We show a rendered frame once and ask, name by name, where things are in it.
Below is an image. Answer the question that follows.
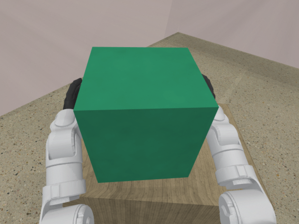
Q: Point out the carton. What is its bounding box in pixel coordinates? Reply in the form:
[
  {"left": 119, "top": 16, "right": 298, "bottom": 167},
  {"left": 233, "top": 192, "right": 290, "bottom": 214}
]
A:
[{"left": 73, "top": 47, "right": 219, "bottom": 183}]

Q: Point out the left robot hand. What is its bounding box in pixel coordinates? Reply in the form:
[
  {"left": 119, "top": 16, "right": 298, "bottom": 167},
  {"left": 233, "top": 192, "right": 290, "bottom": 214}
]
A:
[{"left": 63, "top": 78, "right": 82, "bottom": 110}]

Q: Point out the left robot forearm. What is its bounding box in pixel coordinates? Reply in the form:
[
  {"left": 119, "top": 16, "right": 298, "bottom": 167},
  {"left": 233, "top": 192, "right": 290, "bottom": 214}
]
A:
[{"left": 39, "top": 109, "right": 86, "bottom": 224}]

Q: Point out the right robot upper arm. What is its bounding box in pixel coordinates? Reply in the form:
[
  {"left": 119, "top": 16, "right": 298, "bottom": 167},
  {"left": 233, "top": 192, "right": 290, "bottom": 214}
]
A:
[{"left": 219, "top": 189, "right": 276, "bottom": 224}]

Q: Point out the pedestal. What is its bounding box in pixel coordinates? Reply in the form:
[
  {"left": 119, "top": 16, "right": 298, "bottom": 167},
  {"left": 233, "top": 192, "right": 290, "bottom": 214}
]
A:
[{"left": 63, "top": 103, "right": 275, "bottom": 224}]

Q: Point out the left robot upper arm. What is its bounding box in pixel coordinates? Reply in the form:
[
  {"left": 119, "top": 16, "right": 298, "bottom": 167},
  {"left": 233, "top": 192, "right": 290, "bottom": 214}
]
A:
[{"left": 41, "top": 204, "right": 94, "bottom": 224}]

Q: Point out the right robot forearm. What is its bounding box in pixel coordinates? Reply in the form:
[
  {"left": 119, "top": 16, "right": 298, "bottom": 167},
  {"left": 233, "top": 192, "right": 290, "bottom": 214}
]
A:
[{"left": 206, "top": 105, "right": 277, "bottom": 223}]

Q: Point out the right robot hand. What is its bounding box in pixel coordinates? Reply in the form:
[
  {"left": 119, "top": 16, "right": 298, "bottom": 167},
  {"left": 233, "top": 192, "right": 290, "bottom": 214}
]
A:
[{"left": 202, "top": 74, "right": 215, "bottom": 99}]

